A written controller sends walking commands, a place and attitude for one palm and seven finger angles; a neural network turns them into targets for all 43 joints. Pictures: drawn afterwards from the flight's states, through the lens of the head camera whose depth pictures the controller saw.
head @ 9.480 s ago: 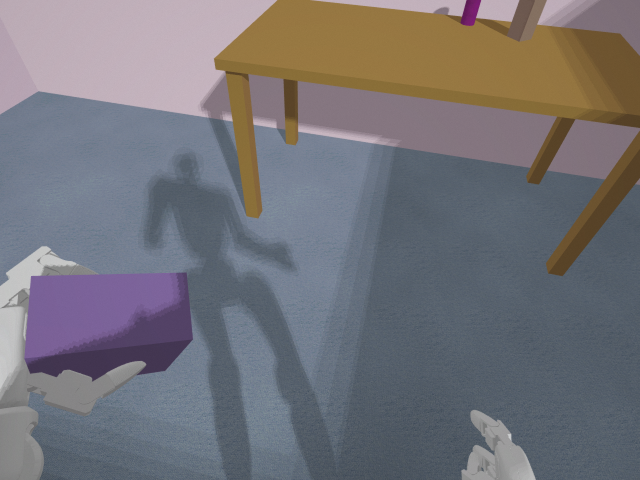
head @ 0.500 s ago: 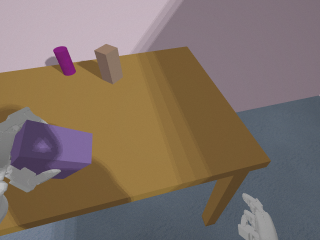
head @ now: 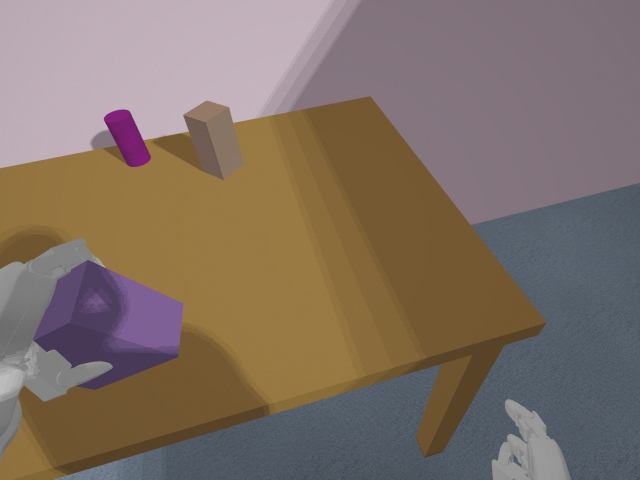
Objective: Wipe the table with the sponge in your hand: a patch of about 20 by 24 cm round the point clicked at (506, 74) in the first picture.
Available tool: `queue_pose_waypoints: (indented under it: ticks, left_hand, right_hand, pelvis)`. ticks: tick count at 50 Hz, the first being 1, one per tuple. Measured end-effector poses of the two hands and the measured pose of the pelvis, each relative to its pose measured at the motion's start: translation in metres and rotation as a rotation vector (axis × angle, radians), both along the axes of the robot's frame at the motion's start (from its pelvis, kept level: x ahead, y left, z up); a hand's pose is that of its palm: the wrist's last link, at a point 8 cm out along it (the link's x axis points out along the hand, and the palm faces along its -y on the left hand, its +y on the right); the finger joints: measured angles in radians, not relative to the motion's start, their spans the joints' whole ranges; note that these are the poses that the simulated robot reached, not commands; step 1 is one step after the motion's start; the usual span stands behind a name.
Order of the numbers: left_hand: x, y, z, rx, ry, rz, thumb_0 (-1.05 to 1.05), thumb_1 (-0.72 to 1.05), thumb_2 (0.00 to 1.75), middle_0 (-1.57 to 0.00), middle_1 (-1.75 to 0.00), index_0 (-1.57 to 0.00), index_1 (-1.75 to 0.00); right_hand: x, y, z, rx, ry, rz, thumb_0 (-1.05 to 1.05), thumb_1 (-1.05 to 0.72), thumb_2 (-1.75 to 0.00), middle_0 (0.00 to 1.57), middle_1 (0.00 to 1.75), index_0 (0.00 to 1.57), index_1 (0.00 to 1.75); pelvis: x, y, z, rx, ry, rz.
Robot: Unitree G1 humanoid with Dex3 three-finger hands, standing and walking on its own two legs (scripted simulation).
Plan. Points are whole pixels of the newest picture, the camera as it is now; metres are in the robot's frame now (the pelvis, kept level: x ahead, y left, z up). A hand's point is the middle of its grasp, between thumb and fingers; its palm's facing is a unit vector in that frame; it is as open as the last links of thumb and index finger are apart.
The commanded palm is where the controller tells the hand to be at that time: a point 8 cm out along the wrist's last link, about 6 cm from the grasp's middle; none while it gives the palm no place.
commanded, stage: turn the palm down, sponge in hand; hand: left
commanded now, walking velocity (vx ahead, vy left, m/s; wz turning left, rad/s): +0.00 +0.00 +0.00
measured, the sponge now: (108, 337) +0.21 +0.27 +0.12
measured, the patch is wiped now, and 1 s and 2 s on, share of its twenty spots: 0.00 0.00 0.00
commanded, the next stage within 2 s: move the sponge above the wiping area in 1.22 s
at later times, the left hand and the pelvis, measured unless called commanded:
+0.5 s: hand (65, 309) +0.22 +0.30 +0.15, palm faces +0.15 -0.21 -0.97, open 10.2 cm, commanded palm +0.19 +0.30 +0.21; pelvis +0.00 +0.02 +0.01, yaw -1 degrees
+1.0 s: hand (75, 317) +0.22 +0.29 +0.15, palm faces +0.07 -0.06 -1.00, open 10.2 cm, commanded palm +0.18 +0.29 +0.21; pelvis -0.01 +0.01 +0.01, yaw -1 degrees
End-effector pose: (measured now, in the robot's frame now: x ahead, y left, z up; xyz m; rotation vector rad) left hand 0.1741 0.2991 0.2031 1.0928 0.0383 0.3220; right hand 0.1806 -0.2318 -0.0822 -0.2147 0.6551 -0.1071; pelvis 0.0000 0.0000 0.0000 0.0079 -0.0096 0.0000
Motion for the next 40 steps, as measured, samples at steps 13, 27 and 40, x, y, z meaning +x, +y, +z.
queue_pose_waypoints:
  ticks: [13, 27, 40]
  left_hand:
    - [0.013, 0.008, 0.004, 0.118, 0.043, 0.055, -0.01, -0.5, 1.01, -0.74, -1.33, -0.74, -1.34]
    - [0.024, 0.008, -0.001, 0.231, 0.13, 0.085, -0.01, -0.5, 1.01, -0.74, -1.33, -0.74, -1.34]
    - [0.028, -0.003, 0.002, 0.335, 0.18, 0.132, -0.01, -0.5, 1.01, -0.74, -1.33, -0.74, -1.34]
  right_hand:
    - [0.025, 0.039, 0.013, 0.053, -0.046, 0.04, 0.01, -0.9, -0.9, 0.2, 0.3, 0.2, 0.3]
    - [0.036, 0.05, 0.021, 0.04, -0.027, 0.077, 0.01, -0.9, -0.9, 0.2, 0.3, 0.2, 0.31]
    - [0.038, 0.043, 0.02, 0.065, -0.028, 0.097, 0.01, -0.9, -0.9, 0.2, 0.3, 0.23, 0.33]
  pelvis:
    - [0.002, 0.016, 0.006, -0.004, -0.017, -0.011]
    - [0.001, 0.021, 0.012, -0.005, -0.043, -0.01]
    - [-0.003, 0.015, 0.014, 0.0, -0.049, -0.012]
